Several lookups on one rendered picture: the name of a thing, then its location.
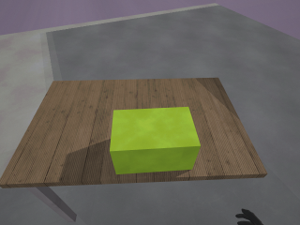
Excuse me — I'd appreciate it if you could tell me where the robot right hand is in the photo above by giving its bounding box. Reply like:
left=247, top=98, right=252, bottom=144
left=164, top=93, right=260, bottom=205
left=235, top=208, right=263, bottom=225

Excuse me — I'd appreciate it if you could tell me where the table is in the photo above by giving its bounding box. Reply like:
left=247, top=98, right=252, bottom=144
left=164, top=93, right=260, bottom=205
left=0, top=77, right=267, bottom=223

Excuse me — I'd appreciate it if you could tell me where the carton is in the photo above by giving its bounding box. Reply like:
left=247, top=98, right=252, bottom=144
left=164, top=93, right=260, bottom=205
left=110, top=107, right=201, bottom=174

